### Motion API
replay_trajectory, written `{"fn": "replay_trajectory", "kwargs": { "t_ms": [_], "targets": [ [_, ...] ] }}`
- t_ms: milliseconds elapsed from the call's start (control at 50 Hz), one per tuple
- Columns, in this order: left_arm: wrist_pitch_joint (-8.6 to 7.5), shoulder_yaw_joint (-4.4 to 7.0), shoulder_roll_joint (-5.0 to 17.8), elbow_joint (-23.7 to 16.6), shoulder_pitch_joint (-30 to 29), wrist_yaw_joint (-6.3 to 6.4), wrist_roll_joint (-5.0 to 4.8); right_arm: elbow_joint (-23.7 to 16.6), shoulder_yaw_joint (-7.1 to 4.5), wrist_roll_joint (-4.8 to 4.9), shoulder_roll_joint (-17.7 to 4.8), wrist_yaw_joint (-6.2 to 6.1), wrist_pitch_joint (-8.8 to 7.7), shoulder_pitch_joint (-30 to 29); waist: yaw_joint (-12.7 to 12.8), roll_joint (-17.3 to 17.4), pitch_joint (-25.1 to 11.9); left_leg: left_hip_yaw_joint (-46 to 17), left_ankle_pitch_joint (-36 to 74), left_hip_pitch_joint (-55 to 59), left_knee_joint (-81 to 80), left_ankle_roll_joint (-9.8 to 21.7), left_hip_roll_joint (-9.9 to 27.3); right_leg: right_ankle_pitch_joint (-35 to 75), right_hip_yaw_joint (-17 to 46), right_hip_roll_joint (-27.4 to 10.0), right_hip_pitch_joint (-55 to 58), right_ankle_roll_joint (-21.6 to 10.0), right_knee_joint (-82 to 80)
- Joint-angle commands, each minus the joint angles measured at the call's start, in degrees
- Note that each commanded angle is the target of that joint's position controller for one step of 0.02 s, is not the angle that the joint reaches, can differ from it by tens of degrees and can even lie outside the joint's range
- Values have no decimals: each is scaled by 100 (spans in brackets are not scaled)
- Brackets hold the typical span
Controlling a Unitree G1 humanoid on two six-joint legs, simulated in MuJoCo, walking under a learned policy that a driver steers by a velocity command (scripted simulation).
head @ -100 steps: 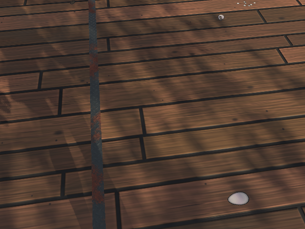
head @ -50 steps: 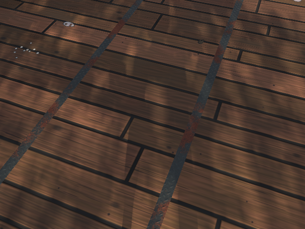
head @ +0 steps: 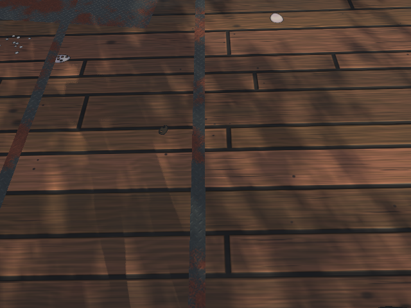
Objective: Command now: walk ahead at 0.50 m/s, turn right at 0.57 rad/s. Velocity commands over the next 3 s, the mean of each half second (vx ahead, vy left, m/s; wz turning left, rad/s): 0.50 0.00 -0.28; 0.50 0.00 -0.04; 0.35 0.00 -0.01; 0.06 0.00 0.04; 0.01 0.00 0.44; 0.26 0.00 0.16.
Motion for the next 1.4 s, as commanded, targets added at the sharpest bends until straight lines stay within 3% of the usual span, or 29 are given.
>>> {"fn": "replay_trajectory", "kwargs": {
  "t_ms": [20, 140, 220, 240, 260, 280, 300, 340, 420, 520, 660, 700, 740, 760, 780, 800, 840, 880, 940, 1080, 1180, 1220, 1260, 1280, 1300, 1320, 1340, 1360, 1400],
  "targets": [
    [-63, 273, 1017, -424, -145, 118, -50, -379, -42, -14, -260, 7, -20, -264, -53, -471, -236, 184, 1160, 390, -1193, -146, -240, 1381, 944, -1149, -294, -851, -711],
    [0, 222, 891, -182, 422, 142, -60, -534, -52, 99, -403, 192, -160, -879, 263, -693, -209, 125, 1732, 738, -2491, 75, -446, 647, 1386, -1488, 392, -614, -245],
    [37, 190, 804, -194, 272, 129, -7, -329, -224, 52, -718, 169, -240, 70, -306, -823, -536, 327, 1153, 2007, -2907, 579, -539, 1987, 1431, -1353, 706, -322, 862],
    [25, 90, 590, -301, 224, 118, 59, -242, -298, -26, -975, 135, -256, 891, -684, -469, -1289, -351, 1313, 3356, -2690, 951, 165, 1603, 1104, -1041, 158, -121, 2198],
    [-51, -18, 245, -343, 1020, 126, -56, -29, -453, -80, -1501, 145, -197, 1632, -571, 1078, -2126, -2682, 392, 5446, -2936, 1926, 1342, -334, 417, -178, -1826, 358, 4313],
    [-104, -18, 489, -305, 996, 120, -98, 109, -372, 93, -1118, 212, -161, 1849, -662, 1438, -2046, -4075, -1037, 5625, -3690, 2070, 1667, -2327, 620, -181, -2870, 420, 5083],
    [-112, 89, 893, -367, 398, 104, -147, 71, -258, 158, -759, 201, -134, 1525, -742, 745, -1134, -3436, -1612, 4941, -3792, 1800, 1505, -1946, 693, -495, -3310, 388, 5426],
    [-125, 75, 806, -552, -308, 87, -10, 1, -136, 64, -500, 187, -47, 925, -533, 154, -262, -2184, -718, 3556, -4042, 1588, 1018, -1181, 269, -940, -3175, 387, 4921],
    [-75, 39, 461, -493, -141, 57, 20, 92, -96, 64, -475, 171, -94, 807, -244, 462, -233, -1157, 753, 2796, -4444, 1593, 623, -609, 27, -1232, -2547, 513, 4019],
    [-138, -70, 235, -701, -995, 25, 51, 311, -157, 139, -748, 96, -23, 1065, -481, 268, -114, -359, 1541, 2865, -4611, 1501, 461, 781, -181, -1215, -2484, 659, 2248],
    [-233, -58, 332, -1019, -1911, -151, -41, 681, -186, 222, -913, 62, 158, 1626, -708, 316, 119, -311, 1747, 3610, -4231, 1312, 788, 901, -312, -936, -2218, 453, 999],
    [-257, 8, 486, -973, -1620, -171, -23, 713, -217, 226, -1012, 29, 221, 1540, -454, 388, -52, -275, 2612, 3826, -3798, 1189, 835, 551, -420, -798, -1693, 279, 792],
    [-249, 231, 919, -580, -212, -95, 38, 667, -141, 191, -855, -1, 252, 1432, 260, 227, -999, 168, 3552, 3270, -2087, 895, 373, 784, -458, -788, 493, -68, 679],
    [-206, 337, 1389, -429, 833, -22, 94, 492, 15, -9, -478, -16, 222, 1470, 570, -670, -1918, 464, 1555, 2023, -148, 657, -51, 1108, 1006, -2047, 2196, -473, 885],
    [-188, 353, 1609, -341, 855, -75, 95, 457, 143, 112, -24, 34, 93, 2179, 140, -2084, -2436, 146, -1998, 9, 1400, 418, -918, -172, 3558, -2970, 3517, -1333, 109],
    [-177, 220, 1047, -386, 726, -80, 16, 512, 3, 229, -680, 76, 9, 1725, 367, -1278, -1911, -278, -1954, -648, 1914, 452, -553, -976, 3458, -2767, 3169, -1131, -186],
    [-177, 107, 793, -443, 19, -77, 43, 328, -37, 240, -749, 89, -46, 936, 145, -499, -776, 8, -894, -645, 1586, 471, -70, -167, 2070, -2316, 1684, -816, -443],
    [-206, 50, 602, -458, -340, -99, 124, 341, -56, 144, -614, 91, 30, 970, -187, -576, -464, 1, -400, -119, 1131, 374, 173, 648, 1428, -2012, 761, -780, -784],
    [-308, 85, 677, -313, -338, -90, 62, 356, -14, 116, -373, 61, 174, 989, -345, -573, -334, 86, -72, 29, 667, 209, 226, 1186, 892, -1916, 294, -890, -1140],
    [-234, 143, 945, 75, 193, 37, 5, 3, 88, 116, -162, 151, 100, -375, 74, -435, 41, 321, 1848, 87, -1669, 150, 3, 1196, 64, -1658, 393, -613, -1323],
    [-103, 181, 1047, 393, 576, 74, -55, -267, 75, 167, -283, 295, 38, -947, 181, -493, 175, 288, 1465, -1, -2372, 390, -151, 1335, 189, -2055, 1273, -498, -931],
    [-23, 190, 1079, 446, 471, 118, -24, -210, 20, 95, -408, 322, 6, -667, -31, -601, -6, 396, 1159, 509, -2608, 541, -342, 2535, 136, -2013, 1520, -302, -365],
    [30, 134, 985, 396, 353, 167, 10, 151, -166, -19, -802, 270, -37, 539, -625, -501, -889, 565, 2260, 2430, -2862, 829, -475, 3648, -209, -1475, 1205, 94, 1211],
    [-9, -1, 656, 227, 548, 179, 192, 256, -246, -141, -1252, 218, -26, 1283, -723, 316, -1843, -581, 4458, 4358, -2293, 1270, 691, 1673, -413, -1026, -90, 401, 2920],
    [-69, -175, 103, 414, 1487, 117, 138, 352, -251, -90, -1334, 232, 48, 1412, -436, 1628, -2696, -2548, 4921, 5920, -2512, 2302, 1908, -2780, -176, -177, -1830, 743, 4766],
    [-94, -17, 771, 571, 1231, 107, 22, 315, -163, 43, -912, 245, 115, 1477, -725, 828, -2717, -2550, 4314, 5552, -2786, 2157, 1659, -2924, 541, -345, -2009, 738, 5264],
    [-79, 39, 912, 402, 660, 113, -104, 279, -100, 73, -753, 229, 131, 1003, -632, 606, -1801, -1752, 4168, 4833, -2918, 1931, 1451, -2625, 350, -600, -2407, 724, 5260],
    [-34, 20, 824, 349, 341, 159, -59, 253, -43, 59, -585, 218, 138, 584, -469, 221, -1312, -1308, 4153, 4079, -3096, 1785, 1187, -2229, 134, -868, -2357, 774, 4932],
    [144, 36, 664, 357, 291, 229, 42, 271, 45, -38, -303, 217, 137, 88, -105, 295, -914, -747, 3994, 2770, -3485, 1638, 873, -1658, 107, -1181, -1530, 847, 4226]
  ]
}}
Next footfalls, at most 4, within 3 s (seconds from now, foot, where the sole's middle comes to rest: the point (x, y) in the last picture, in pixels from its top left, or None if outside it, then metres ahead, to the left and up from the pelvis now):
0.24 left None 0.32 0.14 -0.78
0.74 right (270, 276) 0.56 -0.13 -0.78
1.26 left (212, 192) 0.89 0.07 -0.78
1.64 right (277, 198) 0.86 -0.18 -0.78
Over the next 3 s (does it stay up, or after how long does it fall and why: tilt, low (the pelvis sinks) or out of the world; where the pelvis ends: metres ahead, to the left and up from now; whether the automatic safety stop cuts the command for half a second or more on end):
stays up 0.94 -0.01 0.00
